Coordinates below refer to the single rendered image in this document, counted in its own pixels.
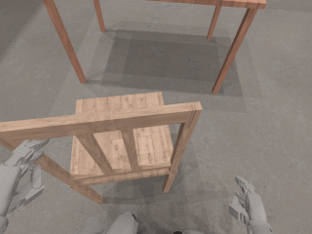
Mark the left robot hand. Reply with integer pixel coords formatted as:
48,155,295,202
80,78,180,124
0,138,50,217

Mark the left robot thigh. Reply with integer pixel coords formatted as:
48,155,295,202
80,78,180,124
105,214,138,234

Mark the table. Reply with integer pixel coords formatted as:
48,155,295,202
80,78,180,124
42,0,267,95

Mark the right robot hand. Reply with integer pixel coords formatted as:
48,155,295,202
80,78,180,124
229,175,267,225

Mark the robot right forearm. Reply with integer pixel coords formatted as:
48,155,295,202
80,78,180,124
247,219,274,234

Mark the chair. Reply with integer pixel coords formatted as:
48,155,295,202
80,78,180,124
0,92,203,204

